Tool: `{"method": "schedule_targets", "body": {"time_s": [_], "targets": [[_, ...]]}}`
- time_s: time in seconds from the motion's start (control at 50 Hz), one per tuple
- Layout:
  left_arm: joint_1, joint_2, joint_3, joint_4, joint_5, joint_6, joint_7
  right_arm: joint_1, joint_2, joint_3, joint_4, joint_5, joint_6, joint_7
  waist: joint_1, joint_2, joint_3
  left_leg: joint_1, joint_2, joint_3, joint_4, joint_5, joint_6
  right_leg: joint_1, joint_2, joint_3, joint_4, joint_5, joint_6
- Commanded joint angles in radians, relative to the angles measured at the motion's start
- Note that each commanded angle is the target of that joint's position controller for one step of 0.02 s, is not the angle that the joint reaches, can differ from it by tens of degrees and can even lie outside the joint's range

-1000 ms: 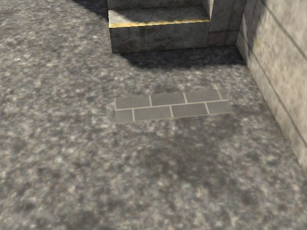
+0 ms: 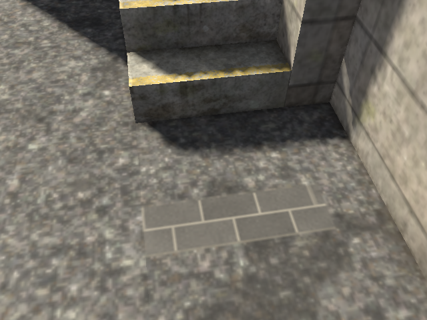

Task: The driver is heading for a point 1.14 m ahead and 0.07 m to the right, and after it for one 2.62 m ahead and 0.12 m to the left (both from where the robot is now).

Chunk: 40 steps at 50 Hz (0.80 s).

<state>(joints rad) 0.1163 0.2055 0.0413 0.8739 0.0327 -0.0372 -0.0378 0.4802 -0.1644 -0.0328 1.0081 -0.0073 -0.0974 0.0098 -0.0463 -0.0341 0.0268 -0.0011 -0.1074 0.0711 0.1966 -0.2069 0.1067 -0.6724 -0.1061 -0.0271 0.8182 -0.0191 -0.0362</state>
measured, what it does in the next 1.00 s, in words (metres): walks ahead: right foot, then left foot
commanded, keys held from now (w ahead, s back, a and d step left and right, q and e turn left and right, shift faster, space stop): w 1.00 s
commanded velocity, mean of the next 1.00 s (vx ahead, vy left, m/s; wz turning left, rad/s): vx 0.50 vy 0.00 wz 0.00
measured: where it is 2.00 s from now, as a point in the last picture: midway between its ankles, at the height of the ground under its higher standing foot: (213, 177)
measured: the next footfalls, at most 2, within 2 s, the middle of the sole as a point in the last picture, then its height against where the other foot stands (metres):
right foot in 0.20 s outside the picture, level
left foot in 0.76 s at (188, 289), level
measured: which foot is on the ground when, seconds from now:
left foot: down 0.00-0.20, up 0.22-0.74, down 0.76-1.00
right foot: up 0.00-0.18, down 0.20-0.76, up 0.78-1.00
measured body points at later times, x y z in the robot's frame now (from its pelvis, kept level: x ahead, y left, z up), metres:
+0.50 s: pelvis +0.28 -0.05 +0.00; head +0.30 -0.06 +0.45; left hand +0.24 +0.19 -0.14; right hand +0.39 -0.29 -0.14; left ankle +0.37 +0.11 -0.67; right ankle +0.26 -0.10 -0.75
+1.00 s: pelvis +0.56 +0.01 +0.00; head +0.57 +0.03 +0.45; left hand +0.62 +0.26 -0.15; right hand +0.55 -0.24 -0.14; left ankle +0.56 +0.07 -0.75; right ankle +0.58 -0.14 -0.67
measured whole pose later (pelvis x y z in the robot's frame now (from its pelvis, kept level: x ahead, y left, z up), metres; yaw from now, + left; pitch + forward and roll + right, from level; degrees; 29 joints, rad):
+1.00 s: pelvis +0.56 +0.01 +0.00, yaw +0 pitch -1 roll +0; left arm 0.23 0.22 0.06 0.98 0.04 -0.05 -0.02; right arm 0.36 -0.19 -0.05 1.04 -0.01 -0.09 0.00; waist -0.01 -0.03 0.04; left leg -0.13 -0.08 0.10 0.31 -0.17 0.11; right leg -0.54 -0.08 0.00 1.07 -0.22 -0.06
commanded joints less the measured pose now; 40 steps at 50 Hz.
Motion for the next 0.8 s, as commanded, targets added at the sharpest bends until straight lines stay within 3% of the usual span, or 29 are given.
{"method": "schedule_targets", "body": {"time_s": [0.02, 0.1, 0.14, 0.18, 0.2, 0.22, 0.24, 0.26, 0.28, 0.3, 0.34, 0.4, 0.44, 0.52, 0.64, 0.7, 0.72, 0.74, 0.76, 0.78, 0.8], "targets": [[-0.131, 0.026, -0.004, -0.078, -0.007, -0.011, -0.002, 0.063, -0.116, -0.015, -0.020, -0.001, -0.014, -0.010, -0.007, 0.084, 0.081, -0.032, 0.272, -0.143, -0.077, 0.361, 0.078, -0.005, 0.034, -0.042, -0.117, 0.069, 0.003], [-0.214, 0.036, -0.004, -0.106, -0.010, -0.018, 0.002, 0.109, -0.128, -0.014, 0.014, -0.015, -0.007, -0.024, -0.022, 0.093, 0.095, 0.100, 0.311, -0.142, -0.018, 0.494, 0.090, 0.000, 0.062, -0.054, -0.211, -0.003, -0.028], [-0.185, 0.044, 0.001, -0.102, -0.011, -0.025, 0.007, 0.087, -0.139, -0.016, 0.022, -0.019, -0.005, -0.030, 0.008, 0.101, 0.081, 0.131, 0.321, -0.124, 0.054, 0.672, 0.080, 0.083, 0.093, -0.069, -0.259, -0.083, -0.061], [-0.003, 0.074, 0.019, -0.044, -0.010, -0.037, 0.022, 0.062, -0.162, -0.020, 0.029, -0.019, -0.001, -0.031, 0.087, 0.113, -0.015, 0.121, 0.304, -0.098, 0.266, 0.916, 0.055, 0.325, 0.161, -0.094, -0.314, -0.138, -0.102], [0.175, 0.106, 0.036, 0.013, 0.001, -0.047, 0.033, 0.043, -0.163, -0.019, 0.025, -0.013, 0.000, -0.030, 0.162, 0.095, -0.108, 0.016, 0.272, -0.068, 0.464, 0.834, 0.037, 0.566, 0.140, -0.066, -0.354, -0.097, -0.135], [0.360, 0.194, 0.060, 0.045, 0.027, -0.054, 0.046, 0.034, -0.129, -0.008, -0.012, -0.004, -0.003, -0.027, 0.220, 0.003, -0.245, -0.203, 0.220, -0.031, 0.771, 0.462, 0.022, 0.835, -0.097, 0.192, -0.353, -0.196, -0.192], [0.371, 0.252, 0.074, 0.052, 0.027, -0.047, 0.038, 0.158, -0.040, 0.004, -0.012, 0.034, 0.000, -0.016, 0.151, -0.205, -0.346, -0.556, 0.027, -0.021, 1.123, -0.324, -0.018, 1.053, -0.348, 0.684, -0.473, -0.234, -0.346], [0.296, 0.190, 0.065, 0.047, -0.010, -0.036, 0.030, 0.067, -0.142, -0.022, -0.010, 0.006, 0.003, -0.020, 0.141, -0.027, -0.247, -0.644, 0.084, -0.134, 1.165, -0.255, 0.000, 0.953, -0.282, 0.664, -0.530, -0.289, -0.304], [0.192, 0.140, 0.049, 0.036, -0.020, -0.039, 0.026, -0.030, -0.139, -0.025, -0.045, 0.001, -0.002, -0.016, 0.103, -0.011, -0.109, -0.654, 0.127, -0.130, 1.116, -0.145, 0.002, 0.799, -0.245, 0.495, -0.560, -0.230, -0.265], [0.146, 0.094, 0.038, 0.036, -0.016, -0.047, 0.022, -0.071, -0.121, -0.023, -0.051, -0.003, -0.004, -0.013, 0.077, 0.026, -0.048, -0.615, 0.157, -0.123, 1.066, -0.091, -0.003, 0.683, -0.201, 0.395, -0.593, -0.112, -0.237], [0.152, 0.038, 0.020, 0.067, -0.018, -0.059, 0.029, -0.057, -0.085, -0.021, -0.044, -0.028, 0.022, -0.002, 0.024, 0.002, -0.014, -0.529, 0.189, -0.115, 0.988, -0.065, -0.023, 0.557, -0.126, 0.255, -0.629, -0.010, -0.185], [0.230, 0.062, 0.020, 0.111, -0.025, -0.078, 0.034, -0.087, -0.062, -0.021, -0.054, -0.034, 0.046, 0.014, 0.004, -0.008, 0.007, -0.545, 0.197, -0.084, 0.929, -0.032, -0.048, 0.523, -0.099, 0.177, -0.661, 0.090, -0.185], [0.266, 0.080, 0.021, 0.126, -0.024, -0.079, 0.034, -0.183, -0.071, -0.021, -0.087, -0.034, 0.055, 0.019, 0.015, -0.011, 0.041, -0.614, 0.215, -0.064, 0.863, 0.041, -0.063, 0.522, -0.085, 0.144, -0.689, 0.093, -0.181], [0.332, 0.074, 0.011, 0.144, -0.024, -0.075, 0.033, -0.367, -0.073, -0.012, -0.144, -0.020, 0.054, 0.021, 0.055, -0.017, 0.072, -0.650, 0.211, -0.027, 0.640, 0.177, -0.082, 0.554, -0.052, 0.090, -0.701, 0.168, -0.159], [0.435, 0.089, 0.008, 0.187, -0.012, -0.070, 0.048, -0.535, -0.081, -0.004, -0.194, -0.013, 0.047, 0.018, 0.103, -0.032, 0.092, -0.645, 0.170, 0.002, 0.436, 0.191, -0.050, 0.728, -0.097, 0.079, -0.663, 0.253, -0.163], [0.417, 0.105, 0.013, 0.196, -0.004, -0.065, 0.059, -0.517, -0.096, -0.012, -0.199, -0.014, 0.034, 0.014, 0.072, -0.032, 0.084, -0.573, 0.139, 0.012, 0.370, 0.083, -0.008, 0.794, -0.123, 0.065, -0.576, 0.429, -0.153], [0.399, 0.115, 0.016, 0.196, -0.004, -0.063, 0.060, -0.455, -0.105, -0.019, -0.180, -0.014, 0.029, 0.008, 0.043, -0.039, 0.052, -0.474, 0.107, 0.026, 0.348, 0.045, 0.010, 0.790, -0.119, 0.051, -0.501, 0.564, -0.140], [0.384, 0.122, 0.018, 0.197, -0.006, -0.060, 0.059, -0.329, -0.119, -0.030, -0.137, -0.016, 0.021, 0.001, -0.011, -0.030, -0.010, -0.324, 0.072, 0.042, 0.301, 0.047, 0.031, 0.772, -0.099, 0.031, -0.357, 0.649, -0.126], [0.372, 0.114, 0.014, 0.190, -0.011, -0.059, 0.057, -0.149, -0.155, -0.048, -0.076, -0.029, 0.011, -0.009, -0.079, 0.000, -0.107, -0.081, 0.097, 0.009, 0.273, 0.074, 0.063, 0.658, -0.056, -0.001, -0.151, 0.554, -0.106], [0.394, 0.059, -0.002, 0.152, -0.034, -0.061, 0.050, 0.015, -0.251, -0.073, -0.051, -0.056, 0.004, -0.020, -0.111, 0.128, -0.247, 0.213, 0.357, -0.307, 0.252, -0.032, 0.138, 0.385, 0.023, -0.052, 0.185, 0.171, -0.074], [0.482, 0.022, -0.001, 0.159, -0.051, -0.059, 0.042, 0.026, -0.292, -0.084, -0.045, -0.043, 0.014, -0.009, -0.068, 0.276, -0.334, 0.350, 0.549, -0.732, 0.112, -0.043, 0.254, 0.118, 0.192, -0.018, 0.472, -0.534, -0.053]]}}
Velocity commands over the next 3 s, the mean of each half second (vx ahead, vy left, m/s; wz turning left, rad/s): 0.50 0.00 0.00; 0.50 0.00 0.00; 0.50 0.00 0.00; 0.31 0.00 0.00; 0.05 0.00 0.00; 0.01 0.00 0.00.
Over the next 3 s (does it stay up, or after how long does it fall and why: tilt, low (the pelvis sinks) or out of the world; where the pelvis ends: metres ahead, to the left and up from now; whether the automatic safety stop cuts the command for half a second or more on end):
stays up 1.08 -0.03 0.00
